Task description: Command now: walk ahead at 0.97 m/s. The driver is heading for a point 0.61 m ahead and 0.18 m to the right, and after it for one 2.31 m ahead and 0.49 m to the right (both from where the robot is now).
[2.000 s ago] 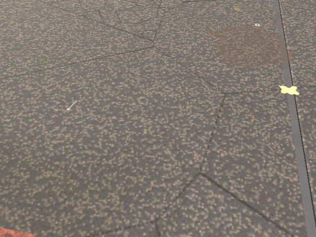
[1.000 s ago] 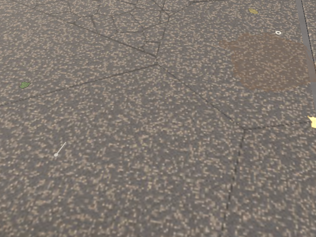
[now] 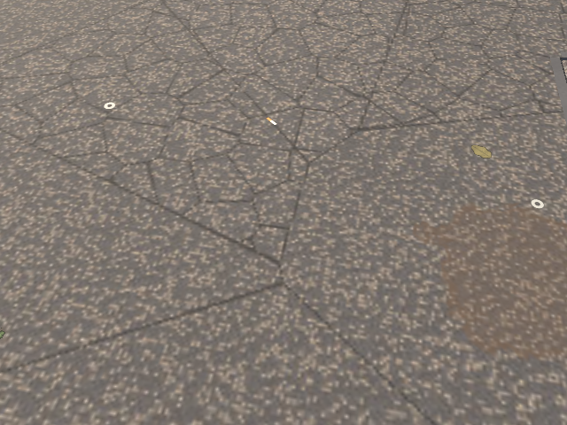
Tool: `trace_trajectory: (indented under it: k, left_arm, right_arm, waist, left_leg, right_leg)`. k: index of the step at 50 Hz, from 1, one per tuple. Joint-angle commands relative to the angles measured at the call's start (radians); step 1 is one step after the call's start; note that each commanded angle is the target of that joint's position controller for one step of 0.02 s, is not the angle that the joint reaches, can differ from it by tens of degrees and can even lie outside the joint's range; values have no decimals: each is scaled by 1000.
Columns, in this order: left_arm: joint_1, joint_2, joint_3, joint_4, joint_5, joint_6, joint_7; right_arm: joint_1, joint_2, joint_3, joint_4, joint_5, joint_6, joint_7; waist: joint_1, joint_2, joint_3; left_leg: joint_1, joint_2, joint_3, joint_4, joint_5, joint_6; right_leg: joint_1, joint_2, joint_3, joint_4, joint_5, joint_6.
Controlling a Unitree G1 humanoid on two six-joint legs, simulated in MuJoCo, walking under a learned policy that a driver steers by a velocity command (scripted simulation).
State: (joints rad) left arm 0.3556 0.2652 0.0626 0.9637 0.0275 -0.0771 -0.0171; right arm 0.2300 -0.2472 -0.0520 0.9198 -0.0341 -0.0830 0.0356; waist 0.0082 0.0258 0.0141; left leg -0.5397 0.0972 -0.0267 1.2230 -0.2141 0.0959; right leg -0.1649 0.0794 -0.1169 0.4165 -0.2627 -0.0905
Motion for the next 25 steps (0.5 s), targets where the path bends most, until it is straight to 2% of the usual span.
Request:
trace_trajectory:
  k: [1, 3, 4, 6, 8, 10, 11, 12, 13, 14, 15, 16, 17, 18, 19, 20, 21, 23, 24, 25]
  left_arm:
    - [10, 61, 1, -31, -17, -39, 4]
    - [50, 56, -3, -23, -18, -48, -2]
    - [60, 48, -7, -21, -23, -53, -4]
    - [111, 75, -7, -3, -35, -65, 4]
    - [146, 104, -6, 16, -37, -66, 10]
    - [153, 152, -2, 19, -24, -55, 20]
    - [155, 173, 1, 24, -12, -44, 28]
    - [137, 197, 7, 27, 4, -29, 37]
    - [96, 212, 12, 20, 10, -13, 43]
    - [90, 144, -1, -4, 17, -12, 39]
    - [241, -57, -40, -47, -35, -18, 13]
    - [147, 81, -13, -57, -52, -26, 24]
    - [36, 99, -4, -82, -56, -25, 27]
    - [15, 78, -10, -80, -45, -20, 21]
    - [5, 59, -10, -75, -30, -6, 12]
    - [29, 34, -12, -82, -13, 14, 0]
    - [18, 11, -14, -93, -7, 33, -9]
    - [-65, -8, -16, -132, -5, 60, -24]
    - [-111, -15, -21, -164, -6, 66, -31]
    - [-165, -14, -25, -186, -10, 67, -36]
  right_arm:
    - [-68, -19, 10, -93, -13, 18, 21]
    - [-195, -29, 20, -147, -10, 14, 25]
    - [-236, -23, 27, -162, -5, 10, 29]
    - [-312, -9, 43, -195, 5, 5, 38]
    - [-340, -29, 43, -205, 13, 5, 31]
    - [-301, -65, 34, -203, 10, 5, 16]
    - [-239, -91, 25, -195, 9, 6, 4]
    - [-89, -133, 6, -161, 11, 7, -12]
    - [120, -172, -15, -100, 8, 10, -31]
    - [293, -249, -41, -67, -15, 12, -52]
    - [253, -316, -59, -78, -57, 3, -50]
    - [206, -240, -55, -84, -27, 3, -29]
    - [108, -168, -39, -78, -20, -9, -26]
    - [67, -119, -30, -70, -18, -19, -22]
    - [52, -99, -24, -58, -19, -26, -26]
    - [64, -65, -12, -37, -11, -32, -30]
    - [77, -52, -8, -21, 0, -41, -28]
    - [86, -45, -7, 2, 26, -53, -25]
    - [88, -63, -9, -2, 23, -60, -22]
    - [88, -52, -6, 1, 19, -64, -19]
  waist:
    - [-33, -59, 134]
    - [-9, -40, 174]
    - [-1, -29, 177]
    - [15, -37, 184]
    - [21, -32, 166]
    - [-9, -85, 81]
    - [-48, -117, 18]
    - [-127, -143, -68]
    - [-230, -139, -159]
    - [-274, -79, -263]
    - [-98, 228, -372]
    - [-139, 103, -373]
    - [-102, 41, -172]
    - [-74, -28, -81]
    - [-46, -35, -28]
    - [-9, -11, -4]
    - [8, 8, 15]
    - [22, 13, 68]
    - [25, 36, 82]
    - [24, 25, 111]
  left_leg:
    - [-226, 73, 6, -74, 92, -30]
    - [-224, 60, 57, -261, 205, -43]
    - [-163, 40, 88, -372, 275, -43]
    - [-22, 1, 140, -541, 383, -22]
    - [8, -43, 168, -632, 424, 4]
    - [69, -118, 192, -659, 331, 28]
    - [151, -151, 175, -654, 245, 40]
    - [307, -167, 135, -650, 159, 54]
    - [516, -152, 112, -698, 100, 66]
    - [768, 18, -57, -652, -136, 80]
    - [1024, 343, -603, -772, -425, 182]
    - [954, 320, -767, -940, -549, 160]
    - [775, 281, -561, -973, -458, 119]
    - [627, 255, -433, -1004, -297, 100]
    - [526, 218, -315, -1024, -190, 69]
    - [443, 193, -216, -1047, -141, 43]
    - [404, 183, -148, -1063, -104, 26]
    - [378, 135, 10, -1099, -3, -25]
    - [350, 135, 71, -1118, 58, -36]
    - [334, 96, 150, -1130, 155, -55]
  right_leg:
    - [-31, -254, 293, -363, -83, -111]
    - [-47, -207, 199, -395, 97, -106]
    - [-65, -178, 150, -402, 201, -91]
    - [-65, -203, 119, -465, 436, -79]
    - [91, -217, 84, -464, 674, -59]
    - [264, -242, 63, -329, 1100, -37]
    - [309, -262, 77, -199, 1265, -31]
    - [307, -279, 95, -4, 1315, -34]
    - [234, -268, 96, 262, 1210, -38]
    - [20, -213, 92, 597, 880, -49]
    - [-403, -38, 133, 1007, -177, -23]
    - [-488, -57, 219, 1069, -130, -59]
    - [-527, -118, 213, 1013, 3, -61]
    - [-495, -155, 205, 959, 45, -59]
    - [-461, -180, 206, 934, 51, -54]
    - [-422, -196, 203, 916, 57, -41]
    - [-420, -214, 199, 904, 53, -32]
    - [-496, -238, 174, 872, 96, -16]
    - [-510, -240, 147, 830, 144, -9]
    - [-522, -233, 118, 776, 205, -8]
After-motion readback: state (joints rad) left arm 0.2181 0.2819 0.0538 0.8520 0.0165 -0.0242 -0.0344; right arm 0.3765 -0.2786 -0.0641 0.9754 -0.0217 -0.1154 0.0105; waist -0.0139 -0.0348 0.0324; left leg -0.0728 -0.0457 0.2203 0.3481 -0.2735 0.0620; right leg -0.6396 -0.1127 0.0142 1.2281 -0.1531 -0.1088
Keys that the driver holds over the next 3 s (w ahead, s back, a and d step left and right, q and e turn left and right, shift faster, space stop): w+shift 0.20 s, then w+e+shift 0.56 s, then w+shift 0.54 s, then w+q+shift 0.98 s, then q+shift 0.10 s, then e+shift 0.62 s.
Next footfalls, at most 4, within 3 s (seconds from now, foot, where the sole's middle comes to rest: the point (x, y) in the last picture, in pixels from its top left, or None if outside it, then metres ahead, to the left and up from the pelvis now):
0.28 left None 0.49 0.09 -0.77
0.74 right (347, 288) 0.88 -0.13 -0.77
1.18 left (369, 169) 1.35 -0.24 -0.77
1.62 right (472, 122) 1.61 -0.64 -0.77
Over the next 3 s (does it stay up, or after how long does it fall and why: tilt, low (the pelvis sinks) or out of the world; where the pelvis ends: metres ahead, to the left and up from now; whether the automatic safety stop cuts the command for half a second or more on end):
stays up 2.39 -0.54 0.00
